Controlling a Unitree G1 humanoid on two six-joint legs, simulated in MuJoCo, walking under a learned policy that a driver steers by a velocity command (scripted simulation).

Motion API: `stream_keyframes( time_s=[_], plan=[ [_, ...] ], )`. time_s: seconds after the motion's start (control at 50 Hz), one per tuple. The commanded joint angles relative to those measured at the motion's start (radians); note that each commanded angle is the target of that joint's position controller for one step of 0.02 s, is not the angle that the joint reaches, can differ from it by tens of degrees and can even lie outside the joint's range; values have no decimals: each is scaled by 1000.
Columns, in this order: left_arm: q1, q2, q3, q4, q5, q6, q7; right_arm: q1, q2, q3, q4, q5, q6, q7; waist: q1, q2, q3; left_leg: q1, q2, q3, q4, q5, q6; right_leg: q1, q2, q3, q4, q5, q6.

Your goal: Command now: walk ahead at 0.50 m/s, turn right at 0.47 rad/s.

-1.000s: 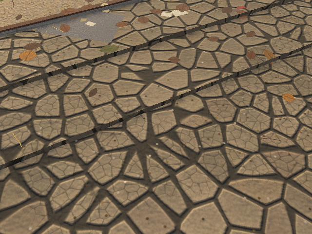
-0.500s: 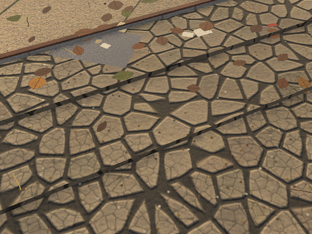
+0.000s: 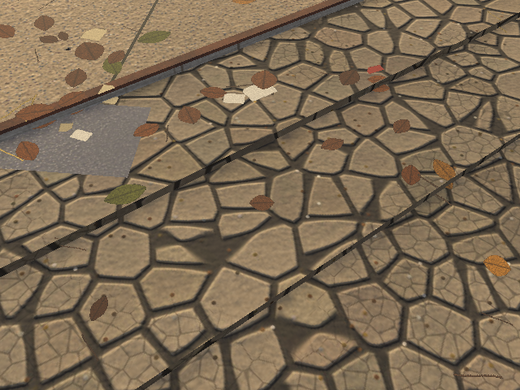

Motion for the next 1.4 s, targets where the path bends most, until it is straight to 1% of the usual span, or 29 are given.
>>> stream_keyframes(
  time_s=[0.02, 0.2, 0.24, 0.28, 0.3, 0.32, 0.34, 0.36, 0.4, 0.42, 0.48, 0.58, 0.66, 0.74, 0.78, 0.8, 0.82, 0.84, 0.88, 0.98, 1.06, 1.12, 1.14, 1.16, 1.18, 1.2, 1.24, 1.32, 1.4],
  plan=[
    [9, 26, 9, -63, 6, 1, -5, -66, -136, -31, -51, -3, -20, -13, 32, 119, 15, 16, 275, -119, -198, 203, 135, -64, -39, 45, -99, 148, 11],
    [-229, 11, -6, -183, 9, -5, -61, 25, -205, -55, 4, 31, 30, -27, -36, 95, 79, 236, 321, 40, -121, 380, 96, -64, 4, -98, -432, 161, -50],
    [-188, 42, 10, -193, 10, 0, -65, 4, -233, -64, -1, 40, 44, -31, 7, 129, 28, 267, 320, 69, 4, 704, 74, 44, 63, -155, -435, 59, -87],
    [30, 110, 53, -147, 4, 4, -58, -29, -246, -67, -10, 49, 59, -35, 140, 129, -93, 203, 279, 106, 320, 879, 36, 346, 151, -196, -498, 53, -146],
    [189, 192, 90, -106, 8, 12, -37, -26, -221, -56, -27, 34, 55, -38, 208, 49, -175, -11, 230, 106, 614, 651, -18, 639, 109, -70, -545, 133, -191],
    [148, 317, 106, -115, 10, 8, -24, 71, -61, -8, -84, -14, 30, -25, 69, -242, -243, -482, 13, 45, 995, -350, -98, 975, -168, 467, -594, 222, -380],
    [166, 249, 81, -161, 23, -7, -30, 7, -127, -10, -87, 18, -9, -11, 132, -118, -417, -570, -28, -205, 1131, -475, -94, 1034, -266, 724, -724, 263, -455],
    [117, 195, 63, -164, 31, -22, -35, -95, -173, -23, -117, 56, -26, -5, 144, -46, -303, -629, 26, -232, 1124, -391, -71, 951, -234, 558, -726, 414, -398],
    [-4, 127, 46, -177, 9, -27, -29, -106, -170, -25, -104, 22, -25, -22, 64, 61, -138, -562, 103, -221, 956, -258, -66, 667, -143, 323, -721, 547, -312],
    [-45, 108, 38, -194, 20, -23, -22, -92, -187, -34, -101, 13, -10, -26, 30, 47, -117, -484, 119, -225, 915, -230, -71, 555, -120, 271, -742, 601, -298],
    [-64, 131, 41, -202, 35, -21, -10, -45, -142, -28, -98, 7, 30, -30, -12, 36, -120, -400, 99, -197, 783, -164, -102, 426, -86, 177, -763, 755, -290],
    [-52, 81, 14, -156, 36, -10, 12, -105, -90, 0, -88, 14, 37, -14, 30, -25, -156, -304, 100, -172, 454, 155, -109, 431, -28, 22, -771, 711, -213],
    [-44, 87, 3, -103, 59, -14, 5, -166, -125, -6, -96, 23, 35, 0, 62, -30, -102, -278, 90, -179, 337, 173, -78, 480, -71, 27, -772, 592, -200],
    [-63, 123, 15, -77, 30, 13, 22, -162, -163, -23, -122, 18, 38, 15, 39, -35, -57, -309, 55, -147, 238, 38, -23, 561, -106, 48, -634, 570, -175],
    [-11, 109, 16, -80, 38, 16, 37, -99, -233, -45, -119, 8, 38, 12, 40, 85, -118, -124, 115, -264, 175, 538, 48, 504, 1, -20, -441, 486, -84],
    [11, 84, 11, -105, 51, 10, 40, -67, -289, -61, -119, 5, 45, 6, 64, 232, -180, 37, 253, -472, 164, 776, 194, 319, 140, -107, -229, 203, 0],
    [-82, 66, 1, -125, 59, 13, 37, 22, -223, -49, -106, 4, 59, -2, -29, 316, -232, 167, 370, -666, 82, 805, 321, 125, 229, -61, -19, -400, 40],
    [-67, 71, 4, -125, 38, 20, 27, 18, -203, -37, -108, 4, 59, -5, -15, 241, -265, 157, 373, -680, 64, 620, 308, 92, 181, 41, 92, -480, 35],
    [-89, 69, 9, -119, 23, 41, 29, -94, -204, -43, -144, 22, 70, -13, 18, 138, -158, 32, 291, -562, 42, 393, 225, 48, 132, 41, 87, -375, 46],
    [-87, 37, 6, -110, 23, 40, 39, -131, -213, -59, -165, 22, 112, -42, 28, 216, -157, -81, 176, -494, 7, 175, 160, 215, 151, -1, -261, -209, 80],
    [-68, 56, 12, -102, 20, 27, 26, -144, -222, -65, -178, 28, 125, -46, 21, 240, -162, -104, 173, -560, 6, 75, 148, 305, 159, 2, -438, -127, 70],
    [12, 85, 27, -76, 25, 15, 16, -154, -197, -58, -189, 40, 141, -53, 62, 207, -137, -212, 102, -544, 74, -68, 72, 479, 115, 2, -689, 8, 17],
    [42, 158, 44, -80, 45, 18, 24, -125, -146, -44, -193, 31, 142, -51, 49, 39, -140, -339, 18, -447, 270, -251, 13, 567, -94, 196, -773, -28, -57],
    [-18, 223, 57, -94, 81, 24, 21, -139, -142, -48, -231, 35, 129, -48, 20, -249, -77, -483, -116, -269, 499, -412, -36, 465, -274, 455, -859, 41, -207],
    [-84, 161, 37, -132, 95, 13, 25, -109, -219, -71, -207, 23, 120, -46, 10, -163, -64, -463, -48, -319, 707, -401, -61, 420, -297, 441, -851, 106, -253],
    [-146, 111, 24, -147, 80, 7, 32, -73, -241, -85, -178, 31, 126, -44, -20, -89, -54, -460, -46, -314, 790, -340, -68, 412, -243, 326, -820, 150, -214],
    [-172, 86, 15, -151, 43, 3, 39, -40, -201, -80, -148, 26, 146, -51, -16, -53, -36, -500, -29, -292, 882, -239, -104, 461, -165, 186, -786, 191, -163],
    [-69, 100, 14, -124, 46, 19, 59, -147, -143, -54, -214, 44, 145, -37, 58, -91, -37, -547, 9, -218, 782, -175, -155, 582, -153, 74, -777, 322, -197],
    [-44, 152, 33, -113, 39, 30, 52, -182, -113, -31, -255, 34, 142, -18, 84, -107, -77, -413, 46, -172, 577, -225, -154, 607, -186, 34, -759, 393, -217]
  ],
)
